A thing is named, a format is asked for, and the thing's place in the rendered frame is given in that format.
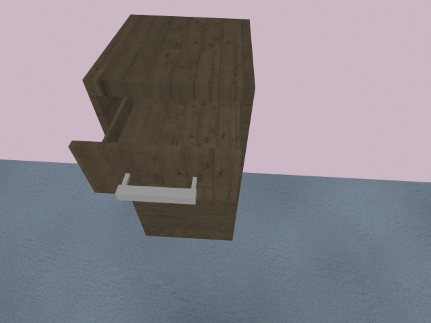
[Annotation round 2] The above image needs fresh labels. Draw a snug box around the handle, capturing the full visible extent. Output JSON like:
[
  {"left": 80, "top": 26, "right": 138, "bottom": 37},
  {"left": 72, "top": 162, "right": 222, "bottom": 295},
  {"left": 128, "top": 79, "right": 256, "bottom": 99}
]
[{"left": 115, "top": 173, "right": 197, "bottom": 205}]

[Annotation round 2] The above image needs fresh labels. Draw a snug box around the cabinet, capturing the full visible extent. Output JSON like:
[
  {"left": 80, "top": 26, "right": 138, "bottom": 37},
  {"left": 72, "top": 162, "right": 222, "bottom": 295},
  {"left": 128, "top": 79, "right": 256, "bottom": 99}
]
[{"left": 82, "top": 14, "right": 255, "bottom": 241}]

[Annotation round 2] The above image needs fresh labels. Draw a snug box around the drawer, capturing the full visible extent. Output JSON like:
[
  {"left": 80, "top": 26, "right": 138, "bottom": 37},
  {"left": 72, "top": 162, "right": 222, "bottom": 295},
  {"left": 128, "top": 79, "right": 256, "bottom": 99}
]
[{"left": 69, "top": 97, "right": 244, "bottom": 201}]

